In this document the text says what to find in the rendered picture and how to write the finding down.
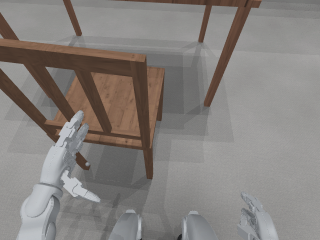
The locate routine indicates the robot thigh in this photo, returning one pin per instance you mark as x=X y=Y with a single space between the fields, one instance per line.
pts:
x=128 y=227
x=196 y=227

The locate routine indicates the robot right hand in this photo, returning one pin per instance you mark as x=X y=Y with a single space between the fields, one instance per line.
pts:
x=261 y=226

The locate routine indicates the chair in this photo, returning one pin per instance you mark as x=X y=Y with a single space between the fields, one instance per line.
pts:
x=120 y=96

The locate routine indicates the robot left hand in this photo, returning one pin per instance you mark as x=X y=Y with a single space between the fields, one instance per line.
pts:
x=63 y=155

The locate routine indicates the right robot thigh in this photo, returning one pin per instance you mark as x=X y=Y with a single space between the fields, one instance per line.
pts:
x=196 y=227

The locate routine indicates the robot left forearm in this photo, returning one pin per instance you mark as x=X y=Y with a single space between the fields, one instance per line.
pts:
x=39 y=212

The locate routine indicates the left robot thigh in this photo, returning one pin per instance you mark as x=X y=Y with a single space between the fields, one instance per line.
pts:
x=128 y=227

